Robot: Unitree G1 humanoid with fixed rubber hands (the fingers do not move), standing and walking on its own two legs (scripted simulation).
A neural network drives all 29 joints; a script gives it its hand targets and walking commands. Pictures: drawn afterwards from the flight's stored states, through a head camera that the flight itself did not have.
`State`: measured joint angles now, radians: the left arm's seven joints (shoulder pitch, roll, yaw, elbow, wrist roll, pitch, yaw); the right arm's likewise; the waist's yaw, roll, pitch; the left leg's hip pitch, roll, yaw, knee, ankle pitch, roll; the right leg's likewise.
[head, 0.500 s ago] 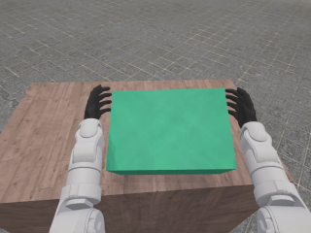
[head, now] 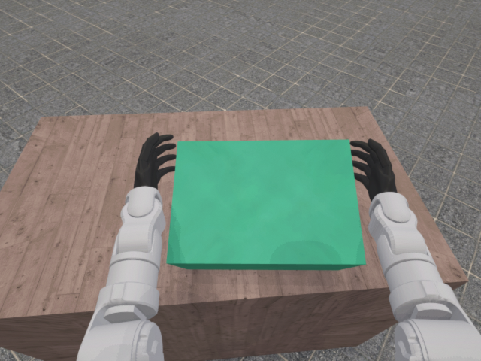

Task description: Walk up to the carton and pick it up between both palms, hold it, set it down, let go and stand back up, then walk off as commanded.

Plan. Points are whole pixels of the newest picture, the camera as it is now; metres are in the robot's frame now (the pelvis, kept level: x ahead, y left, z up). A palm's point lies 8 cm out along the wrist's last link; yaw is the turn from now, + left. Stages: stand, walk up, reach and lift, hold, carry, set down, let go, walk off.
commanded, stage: set down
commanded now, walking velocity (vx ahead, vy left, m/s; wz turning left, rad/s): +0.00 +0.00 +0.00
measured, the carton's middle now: (262, 209) +0.37 -0.02 +0.01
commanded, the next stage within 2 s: none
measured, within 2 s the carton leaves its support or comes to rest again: rests again in 1.98 s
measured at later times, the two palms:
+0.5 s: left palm (155, 185) +0.37 +0.17 +0.08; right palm (385, 200) +0.36 -0.22 +0.07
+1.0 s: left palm (159, 186) +0.38 +0.17 +0.06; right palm (379, 200) +0.37 -0.22 +0.06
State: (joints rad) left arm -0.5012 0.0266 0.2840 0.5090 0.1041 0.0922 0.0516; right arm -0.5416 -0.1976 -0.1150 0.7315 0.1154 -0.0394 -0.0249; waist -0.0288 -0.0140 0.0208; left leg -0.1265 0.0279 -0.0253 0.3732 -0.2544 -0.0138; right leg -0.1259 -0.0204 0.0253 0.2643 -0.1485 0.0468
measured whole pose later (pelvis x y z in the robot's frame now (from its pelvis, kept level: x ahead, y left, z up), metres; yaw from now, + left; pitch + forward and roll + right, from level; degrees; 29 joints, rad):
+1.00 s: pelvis +0.00 +0.00 +0.00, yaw +0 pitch +4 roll -1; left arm -0.55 0.02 0.30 0.70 0.12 -0.16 0.01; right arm -0.54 -0.20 -0.18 0.85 0.05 -0.19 -0.01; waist -0.02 0.00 0.02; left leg -0.20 0.03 -0.03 0.37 -0.24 -0.01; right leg -0.20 -0.02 0.03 0.27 -0.14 0.05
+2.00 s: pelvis +0.00 -0.01 +0.00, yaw +0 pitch +9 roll -1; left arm -0.59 0.11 0.24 1.06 0.01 -0.30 0.02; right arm -0.59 -0.21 -0.14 1.07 0.06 -0.35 -0.01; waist -0.01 -0.02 -0.03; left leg -0.30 0.03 -0.03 0.38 -0.24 -0.02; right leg -0.33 -0.02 0.03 0.34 -0.17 0.03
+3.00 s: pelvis -0.05 -0.03 -0.02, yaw +0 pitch +15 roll +1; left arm -0.63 0.39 -0.02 1.32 -0.35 -0.47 -0.09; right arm -0.69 -0.24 0.15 1.23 0.30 -0.41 -0.06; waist -0.01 -0.03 -0.18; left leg -0.59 0.03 -0.03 0.56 -0.23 -0.05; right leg -0.65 -0.01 0.03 0.58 -0.19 0.01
